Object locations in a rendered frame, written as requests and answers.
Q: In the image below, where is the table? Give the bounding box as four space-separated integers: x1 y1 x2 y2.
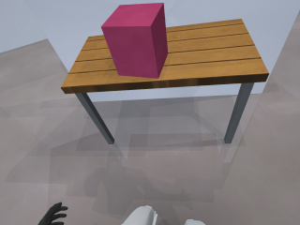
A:
61 19 269 144

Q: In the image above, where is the left robot thigh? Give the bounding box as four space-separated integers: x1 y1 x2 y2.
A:
121 206 158 225

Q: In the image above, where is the left robot hand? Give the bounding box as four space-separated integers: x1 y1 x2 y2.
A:
38 202 68 225

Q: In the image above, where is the carton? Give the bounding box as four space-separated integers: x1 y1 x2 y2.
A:
101 3 168 79

